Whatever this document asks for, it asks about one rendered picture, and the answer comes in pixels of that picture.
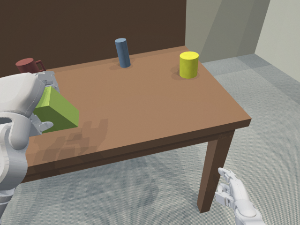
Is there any table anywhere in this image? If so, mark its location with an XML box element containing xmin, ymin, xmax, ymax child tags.
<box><xmin>0</xmin><ymin>0</ymin><xmax>252</xmax><ymax>213</ymax></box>

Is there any robot left forearm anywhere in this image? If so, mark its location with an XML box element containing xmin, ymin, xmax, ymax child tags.
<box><xmin>0</xmin><ymin>112</ymin><xmax>32</xmax><ymax>225</ymax></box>

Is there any right robot hand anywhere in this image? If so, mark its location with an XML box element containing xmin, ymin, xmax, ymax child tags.
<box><xmin>215</xmin><ymin>168</ymin><xmax>250</xmax><ymax>208</ymax></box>

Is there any sponge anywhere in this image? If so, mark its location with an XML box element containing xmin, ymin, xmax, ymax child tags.
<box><xmin>33</xmin><ymin>86</ymin><xmax>79</xmax><ymax>134</ymax></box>

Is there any robot right forearm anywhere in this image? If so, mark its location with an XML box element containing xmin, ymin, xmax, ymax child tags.
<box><xmin>233</xmin><ymin>199</ymin><xmax>266</xmax><ymax>225</ymax></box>

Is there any left robot hand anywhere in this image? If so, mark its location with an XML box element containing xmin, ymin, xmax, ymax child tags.
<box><xmin>0</xmin><ymin>71</ymin><xmax>60</xmax><ymax>137</ymax></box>

